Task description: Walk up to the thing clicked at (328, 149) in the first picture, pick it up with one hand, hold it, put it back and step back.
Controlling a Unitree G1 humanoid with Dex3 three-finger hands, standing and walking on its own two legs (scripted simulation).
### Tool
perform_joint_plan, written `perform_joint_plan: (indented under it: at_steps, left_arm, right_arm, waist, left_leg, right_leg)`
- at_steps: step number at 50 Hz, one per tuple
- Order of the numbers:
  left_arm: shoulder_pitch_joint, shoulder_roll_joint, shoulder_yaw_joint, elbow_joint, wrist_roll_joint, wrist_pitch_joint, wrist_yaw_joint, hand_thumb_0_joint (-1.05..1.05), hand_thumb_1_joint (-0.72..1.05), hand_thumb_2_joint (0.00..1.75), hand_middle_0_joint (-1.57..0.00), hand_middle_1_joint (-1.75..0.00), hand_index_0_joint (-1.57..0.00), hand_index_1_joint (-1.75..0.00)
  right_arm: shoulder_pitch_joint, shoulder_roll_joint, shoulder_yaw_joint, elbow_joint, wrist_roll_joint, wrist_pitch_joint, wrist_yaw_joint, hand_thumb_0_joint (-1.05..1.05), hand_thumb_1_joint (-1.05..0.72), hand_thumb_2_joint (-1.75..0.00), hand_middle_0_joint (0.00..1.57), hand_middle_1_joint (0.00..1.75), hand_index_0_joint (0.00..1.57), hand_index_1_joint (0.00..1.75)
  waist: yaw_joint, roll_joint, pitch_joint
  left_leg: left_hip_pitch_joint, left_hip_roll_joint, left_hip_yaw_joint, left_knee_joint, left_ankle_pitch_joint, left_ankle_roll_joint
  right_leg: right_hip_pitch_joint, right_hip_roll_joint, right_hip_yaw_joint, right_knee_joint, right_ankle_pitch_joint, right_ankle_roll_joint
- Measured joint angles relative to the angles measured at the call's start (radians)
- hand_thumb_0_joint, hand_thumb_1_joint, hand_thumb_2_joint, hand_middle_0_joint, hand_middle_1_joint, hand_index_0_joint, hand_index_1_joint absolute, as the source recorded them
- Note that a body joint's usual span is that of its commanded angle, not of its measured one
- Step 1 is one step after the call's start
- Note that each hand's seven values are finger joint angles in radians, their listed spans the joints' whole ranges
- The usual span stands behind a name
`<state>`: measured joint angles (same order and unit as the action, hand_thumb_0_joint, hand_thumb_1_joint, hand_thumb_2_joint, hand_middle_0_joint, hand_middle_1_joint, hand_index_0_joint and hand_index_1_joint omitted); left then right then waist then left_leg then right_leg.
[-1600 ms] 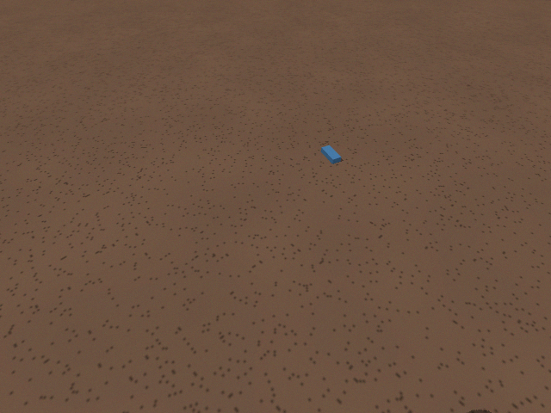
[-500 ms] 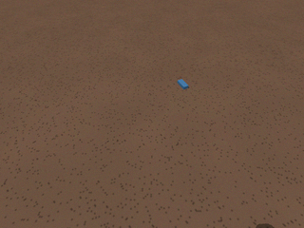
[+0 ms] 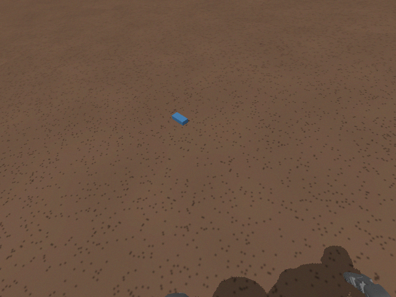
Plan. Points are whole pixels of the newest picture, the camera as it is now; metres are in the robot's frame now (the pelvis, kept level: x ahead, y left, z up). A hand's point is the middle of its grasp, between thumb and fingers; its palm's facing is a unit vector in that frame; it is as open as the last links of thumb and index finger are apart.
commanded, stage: walk up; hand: left
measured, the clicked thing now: (179, 118) +1.51 +0.30 -0.74
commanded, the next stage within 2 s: none
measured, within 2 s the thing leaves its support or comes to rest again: neither
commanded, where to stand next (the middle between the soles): +1.06 +0.38 m, yaw -45 degrees
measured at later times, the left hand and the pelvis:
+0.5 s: hand (102, 180) +0.47 +0.35 -0.10, palm faces -0.35 -0.81 -0.47, open 7.4 cm; pelvis +0.26 +0.10 +0.01, yaw -16 degrees
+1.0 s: hand (95, 146) +0.64 +0.44 -0.13, palm faces -0.42 -0.73 -0.54, open 7.4 cm; pelvis +0.49 +0.17 -0.02, yaw -26 degrees
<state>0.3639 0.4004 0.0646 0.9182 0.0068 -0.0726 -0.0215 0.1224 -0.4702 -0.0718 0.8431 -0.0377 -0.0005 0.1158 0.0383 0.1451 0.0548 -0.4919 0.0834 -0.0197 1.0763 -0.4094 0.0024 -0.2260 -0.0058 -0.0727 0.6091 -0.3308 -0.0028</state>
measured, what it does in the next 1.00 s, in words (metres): walks ahead, turning right: left foot, then right foot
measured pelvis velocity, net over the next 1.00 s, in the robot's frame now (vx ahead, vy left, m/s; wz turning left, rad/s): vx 0.49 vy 0.17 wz -0.46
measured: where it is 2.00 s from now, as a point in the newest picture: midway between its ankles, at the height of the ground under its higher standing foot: (165, 185)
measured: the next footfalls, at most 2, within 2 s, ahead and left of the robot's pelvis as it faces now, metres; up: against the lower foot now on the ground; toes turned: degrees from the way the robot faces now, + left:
left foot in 0.22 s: +0.30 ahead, +0.20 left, +0.00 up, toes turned -4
right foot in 0.62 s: +0.42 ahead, -0.03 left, +0.00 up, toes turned -25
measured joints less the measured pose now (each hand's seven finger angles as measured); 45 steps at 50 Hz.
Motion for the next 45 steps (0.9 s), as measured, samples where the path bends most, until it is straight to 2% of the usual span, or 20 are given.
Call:
perform_joint_plan:
  at_steps: [4,7,10,11,12,14,16,18,23,28,30,31,32,34,36,40,45]
  left_arm:
    - [0.03,-0.01,-0.021,-0.002,0.0,-0.006,0.005,0.01,0.9,0.89,-0.2,-0.3,-0.21,-0.3]
    - [0.039,-0.005,-0.027,-0.01,0.003,-0.012,0.004,0.01,0.9,0.89,-0.21,-0.3,-0.21,-0.3]
    - [0.036,0.012,-0.03,-0.014,0.008,-0.016,0.006,0.01,0.89,0.89,-0.21,-0.3,-0.21,-0.3]
    - [0.035,0.021,-0.03,-0.016,0.01,-0.015,0.009,0.01,0.89,0.89,-0.21,-0.3,-0.21,-0.3]
    - [0.022,0.035,-0.027,-0.011,0.011,-0.011,0.015,0.01,0.89,0.89,-0.21,-0.3,-0.21,-0.3]
    - [-0.026,0.054,-0.027,0.009,0.001,0.004,0.036,0.01,0.9,0.89,-0.21,-0.3,-0.21,-0.3]
    - [-0.07,0.071,-0.031,0.016,-0.01,0.005,0.043,0.01,0.9,0.89,-0.2,-0.3,-0.21,-0.3]
    - [-0.101,0.082,-0.028,0.015,-0.019,-0.005,0.035,0.01,0.9,0.89,-0.2,-0.3,-0.21,-0.3]
    - [-0.153,0.082,-0.02,-0.002,-0.026,-0.002,0.019,0.01,0.9,0.89,-0.2,-0.3,-0.2,-0.3]
    - [-0.192,0.057,-0.018,-0.031,-0.022,0.002,0.011,0.01,0.9,0.89,-0.2,-0.3,-0.2,-0.3]
    - [-0.195,0.055,-0.015,-0.051,-0.02,-0.005,0.013,0.0,0.9,0.89,-0.2,-0.3,-0.2,-0.3]
    - [-0.195,0.057,-0.009,-0.063,-0.015,-0.013,0.017,0.0,0.9,0.89,-0.2,-0.3,-0.2,-0.3]
    - [-0.199,0.05,-0.003,-0.074,-0.011,-0.019,0.027,0.0,0.9,0.89,-0.2,-0.3,-0.21,-0.3]
    - [-0.194,0.034,-0.01,-0.092,-0.015,-0.019,0.043,0.0,0.9,0.89,-0.2,-0.3,-0.21,-0.3]
    - [-0.173,0.015,-0.02,-0.098,-0.018,-0.016,0.051,0.0,0.9,0.89,-0.2,-0.3,-0.21,-0.3]
    - [-0.106,-0.003,-0.03,-0.093,-0.01,-0.023,0.054,0.0,0.9,0.89,-0.2,-0.3,-0.21,-0.3]
    - [-0.02,0.007,-0.03,-0.074,0.01,-0.032,0.056,0.0,0.9,0.89,-0.21,-0.3,-0.21,-0.3]
  right_arm:
    - [0.013,0.017,0.004,-0.047,0.004,0.004,0.035,0.01,-0.91,-0.9,0.2,0.3,0.21,0.3]
    - [0.027,0.012,-0.004,-0.054,0.0,0.011,0.046,0.01,-0.91,-0.9,0.2,0.3,0.21,0.3]
    - [0.042,-0.004,-0.021,-0.055,-0.003,0.006,0.045,0.01,-0.91,-0.9,0.2,0.3,0.21,0.3]
    - [0.048,-0.01,-0.027,-0.06,-0.004,0.0,0.042,0.01,-0.91,-0.9,0.2,0.3,0.21,0.3]
    - [0.047,-0.007,-0.035,-0.062,-0.006,-0.013,0.034,0.01,-0.91,-0.9,0.2,0.3,0.21,0.3]
    - [0.053,0.009,-0.041,-0.066,-0.002,-0.035,0.012,0.01,-0.91,-0.9,0.2,0.3,0.21,0.3]
    - [0.076,0.032,-0.039,-0.055,0.009,-0.036,-0.002,0.01,-0.91,-0.9,0.2,0.3,0.21,0.3]
    - [0.11,0.047,-0.033,-0.041,0.01,-0.032,-0.012,0.01,-0.91,-0.9,0.2,0.3,0.21,0.3]
    - [0.203,0.044,-0.025,-0.022,-0.002,-0.034,-0.024,0.01,-0.91,-0.9,0.2,0.3,0.21,0.3]
    - [0.253,0.021,-0.027,-0.02,-0.015,-0.009,-0.025,0.01,-0.91,-0.9,0.2,0.3,0.21,0.3]
    - [0.268,0.022,-0.024,-0.024,-0.014,0.005,-0.024,0.01,-0.91,-0.9,0.2,0.3,0.21,0.3]
    - [0.275,0.027,-0.021,-0.025,-0.014,0.01,-0.025,0.01,-0.91,-0.9,0.2,0.3,0.21,0.3]
    - [0.265,0.032,-0.017,-0.021,-0.014,0.019,-0.028,0.01,-0.91,-0.9,0.2,0.3,0.21,0.3]
    - [0.241,0.041,-0.006,-0.019,-0.014,0.038,-0.03,0.01,-0.91,-0.9,0.2,0.3,0.21,0.3]
    - [0.211,0.042,0.002,-0.023,-0.011,0.046,-0.031,0.01,-0.91,-0.9,0.2,0.3,0.21,0.3]
    - [0.155,0.036,0.003,-0.056,-0.011,0.036,-0.02,0.01,-0.91,-0.9,0.2,0.3,0.21,0.3]
    - [0.107,0.006,-0.021,-0.089,-0.022,0.044,0.002,0.01,-0.91,-0.9,0.2,0.3,0.21,0.3]
  waist:
    - [0.004,-0.032,-0.005]
    - [0.0,-0.055,-0.014]
    - [-0.019,-0.072,-0.022]
    - [-0.027,-0.083,-0.024]
    - [-0.04,-0.108,-0.014]
    - [-0.067,-0.137,0.01]
    - [-0.088,-0.155,0.021]
    - [-0.104,-0.164,0.022]
    - [-0.14,-0.149,0.014]
    - [-0.17,-0.1,0.024]
    - [-0.17,-0.088,0.017]
    - [-0.163,-0.086,0.012]
    - [-0.152,-0.069,0.021]
    - [-0.131,-0.042,0.028]
    - [-0.113,-0.017,0.028]
    - [-0.087,0.0,0.026]
    - [-0.054,-0.013,0.013]
  left_leg:
    - [-0.088,0.028,-0.018,-0.14,0.118,-0.01]
    - [-0.092,0.049,-0.022,-0.269,0.199,-0.013]
    - [-0.04,0.046,0.0,-0.373,0.208,-0.002]
    - [-0.009,0.035,0.012,-0.404,0.214,-0.001]
    - [-0.003,0.018,0.037,-0.378,0.221,-0.011]
    - [0.005,0.008,0.078,-0.322,0.162,-0.013]
    - [0.054,0.003,0.11,-0.359,0.144,-0.006]
    - [0.123,-0.002,0.143,-0.43,0.146,0.004]
    - [0.279,-0.029,0.215,-0.575,0.132,0.03]
    - [0.376,-0.044,0.266,-0.575,0.044,0.031]
    - [0.379,-0.038,0.278,-0.487,-0.034,0.027]
    - [0.353,-0.03,0.267,-0.393,-0.075,0.028]
    - [0.312,-0.02,0.22,-0.27,-0.098,0.024]
    - [0.209,-0.035,0.102,-0.043,-0.104,0.005]
    - [0.114,-0.025,0.033,0.076,-0.059,-0.004]
    - [-0.026,0.031,-0.036,0.044,0.023,-0.015]
    - [-0.109,0.081,-0.05,-0.071,0.099,-0.018]
  right_leg:
    - [0.074,-0.003,0.056,-0.072,-0.017,0.003]
    - [0.115,-0.016,0.096,-0.096,-0.048,0.015]
    - [0.139,-0.044,0.133,-0.07,-0.113,0.039]
    - [0.128,-0.058,0.152,-0.022,-0.15,0.035]
    - [0.091,-0.084,0.166,0.08,-0.173,0.017]
    - [-0.034,-0.069,0.199,0.366,-0.164,-0.028]
    - [-0.149,-0.046,0.17,0.55,-0.09,-0.052]
    - [-0.225,-0.046,0.11,0.574,-0.028,-0.052]
    - [-0.306,-0.058,0.013,0.368,0.001,-0.023]
    - [-0.276,-0.05,-0.034,0.12,0.096,-0.032]
    - [-0.218,-0.034,-0.05,0.029,0.14,-0.048]
    - [-0.197,-0.025,-0.045,0.012,0.14,-0.062]
    - [-0.2,-0.01,-0.045,0.054,0.115,-0.065]
    - [-0.193,0.007,-0.042,0.104,0.068,-0.066]
    - [-0.161,0.019,-0.032,0.091,0.053,-0.06]
    - [-0.101,0.014,0.008,0.055,0.037,-0.023]
    - [-0.078,-0.024,0.073,0.076,-0.023,0.005]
